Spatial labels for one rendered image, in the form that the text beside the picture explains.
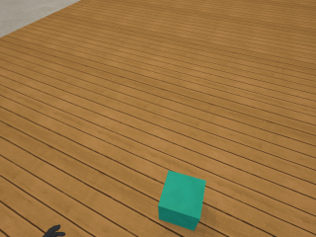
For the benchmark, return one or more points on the left robot hand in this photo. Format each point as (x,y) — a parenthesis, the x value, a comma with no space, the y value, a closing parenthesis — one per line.
(51,232)

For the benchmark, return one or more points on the carton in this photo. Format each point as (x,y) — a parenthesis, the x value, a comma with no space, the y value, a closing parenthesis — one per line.
(181,200)

